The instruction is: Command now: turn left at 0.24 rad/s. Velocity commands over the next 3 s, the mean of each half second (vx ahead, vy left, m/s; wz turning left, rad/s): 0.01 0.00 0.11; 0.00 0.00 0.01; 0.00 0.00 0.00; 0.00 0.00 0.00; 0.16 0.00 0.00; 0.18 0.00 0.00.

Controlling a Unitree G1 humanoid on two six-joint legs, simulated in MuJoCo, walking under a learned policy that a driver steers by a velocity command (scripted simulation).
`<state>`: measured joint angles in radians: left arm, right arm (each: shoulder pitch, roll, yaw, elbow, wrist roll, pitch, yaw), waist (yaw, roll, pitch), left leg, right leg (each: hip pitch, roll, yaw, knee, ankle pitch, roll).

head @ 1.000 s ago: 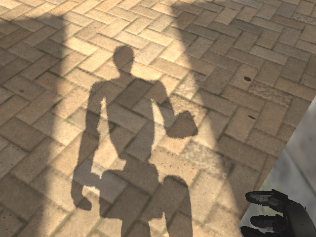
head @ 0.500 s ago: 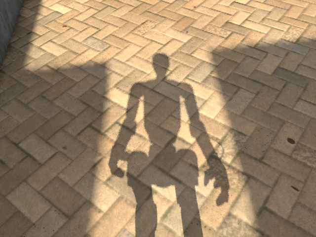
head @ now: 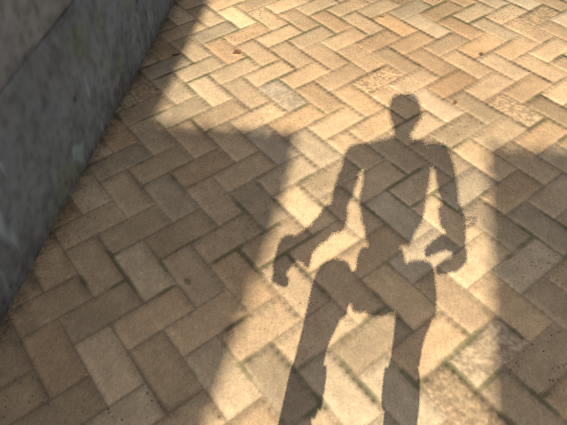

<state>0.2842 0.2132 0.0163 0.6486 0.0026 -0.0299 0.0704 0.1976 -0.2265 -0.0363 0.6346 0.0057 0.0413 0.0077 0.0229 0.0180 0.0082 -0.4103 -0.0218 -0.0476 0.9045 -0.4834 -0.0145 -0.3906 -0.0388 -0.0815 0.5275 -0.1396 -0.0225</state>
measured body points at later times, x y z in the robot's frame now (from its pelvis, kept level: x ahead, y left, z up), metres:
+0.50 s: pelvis +0.03 +0.00 +0.01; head +0.03 -0.01 +0.46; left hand +0.13 +0.25 -0.09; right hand +0.16 -0.24 -0.11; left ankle +0.03 +0.12 -0.73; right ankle +0.04 -0.12 -0.73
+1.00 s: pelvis +0.02 -0.01 +0.02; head +0.03 -0.01 +0.47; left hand +0.10 +0.24 -0.10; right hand +0.11 -0.25 -0.12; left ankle +0.03 +0.12 -0.73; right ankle +0.04 -0.12 -0.73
